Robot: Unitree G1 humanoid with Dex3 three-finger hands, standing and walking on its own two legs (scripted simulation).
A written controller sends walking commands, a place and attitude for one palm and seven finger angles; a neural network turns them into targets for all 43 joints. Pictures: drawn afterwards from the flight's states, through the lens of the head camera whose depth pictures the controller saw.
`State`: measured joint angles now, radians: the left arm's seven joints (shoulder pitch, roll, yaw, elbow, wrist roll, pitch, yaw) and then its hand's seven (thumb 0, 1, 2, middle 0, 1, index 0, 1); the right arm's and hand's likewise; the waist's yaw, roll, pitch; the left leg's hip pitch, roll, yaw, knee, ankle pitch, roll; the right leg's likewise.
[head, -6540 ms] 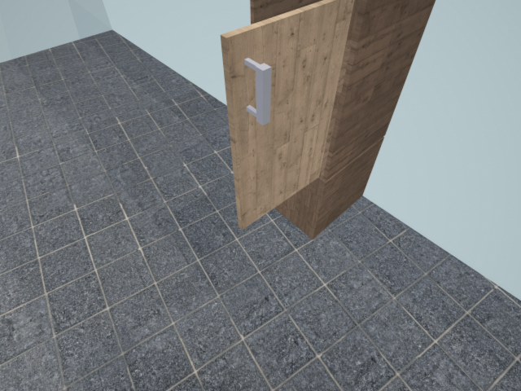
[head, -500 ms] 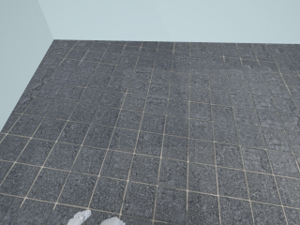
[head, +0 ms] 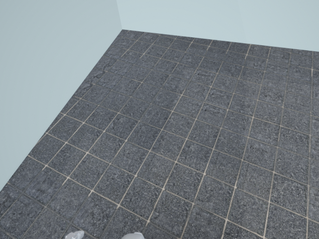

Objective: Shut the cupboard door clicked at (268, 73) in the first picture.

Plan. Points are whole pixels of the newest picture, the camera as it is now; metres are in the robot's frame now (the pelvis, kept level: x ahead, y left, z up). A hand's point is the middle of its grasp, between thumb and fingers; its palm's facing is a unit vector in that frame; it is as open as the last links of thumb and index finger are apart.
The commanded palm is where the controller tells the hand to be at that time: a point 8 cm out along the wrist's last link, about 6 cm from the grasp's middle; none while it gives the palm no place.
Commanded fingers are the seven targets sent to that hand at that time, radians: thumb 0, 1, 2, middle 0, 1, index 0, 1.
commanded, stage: walk to a spot facing it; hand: left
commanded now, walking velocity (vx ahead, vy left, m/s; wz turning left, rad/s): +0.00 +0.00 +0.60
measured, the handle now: out of the picture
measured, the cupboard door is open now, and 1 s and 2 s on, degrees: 88 88 88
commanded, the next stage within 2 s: none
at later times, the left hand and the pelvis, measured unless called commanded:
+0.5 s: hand out of the picture -0.04 +0.21 -0.18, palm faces +0.39 -0.89 -0.24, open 7.3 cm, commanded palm none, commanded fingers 0.00 0.90 0.90 -0.20 -0.30 -0.20 -0.30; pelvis +0.00 +0.00 +0.00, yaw +20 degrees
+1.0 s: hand out of the picture -0.02 +0.16 -0.13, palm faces +0.58 -0.77 -0.26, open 7.4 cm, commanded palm none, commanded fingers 0.00 0.90 0.90 -0.20 -0.30 -0.20 -0.30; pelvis +0.02 -0.04 +0.02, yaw +38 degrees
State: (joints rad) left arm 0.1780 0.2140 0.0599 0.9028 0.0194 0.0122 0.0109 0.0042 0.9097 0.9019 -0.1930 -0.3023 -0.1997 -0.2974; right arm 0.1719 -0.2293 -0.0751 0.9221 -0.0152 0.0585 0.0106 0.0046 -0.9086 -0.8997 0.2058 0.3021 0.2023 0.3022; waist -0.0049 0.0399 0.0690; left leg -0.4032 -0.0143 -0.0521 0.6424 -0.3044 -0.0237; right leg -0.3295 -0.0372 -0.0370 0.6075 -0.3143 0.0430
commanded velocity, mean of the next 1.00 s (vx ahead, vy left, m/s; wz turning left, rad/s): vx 0.00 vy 0.00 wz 0.60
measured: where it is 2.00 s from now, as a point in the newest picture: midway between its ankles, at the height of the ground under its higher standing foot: outside the picture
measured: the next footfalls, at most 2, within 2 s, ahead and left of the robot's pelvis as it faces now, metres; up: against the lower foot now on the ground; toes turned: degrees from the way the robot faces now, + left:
left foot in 0.42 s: +0.00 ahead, +0.12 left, +0.00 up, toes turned +25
right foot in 0.80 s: +0.10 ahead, -0.11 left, +0.00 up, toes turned +27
